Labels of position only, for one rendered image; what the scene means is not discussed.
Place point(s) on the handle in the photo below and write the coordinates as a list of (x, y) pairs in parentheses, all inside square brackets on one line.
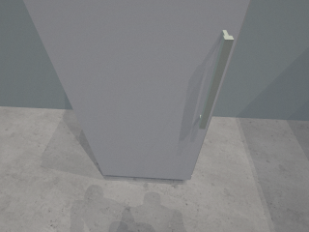
[(219, 67)]

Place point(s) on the fridge door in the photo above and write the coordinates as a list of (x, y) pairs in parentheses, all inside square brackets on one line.
[(137, 74)]

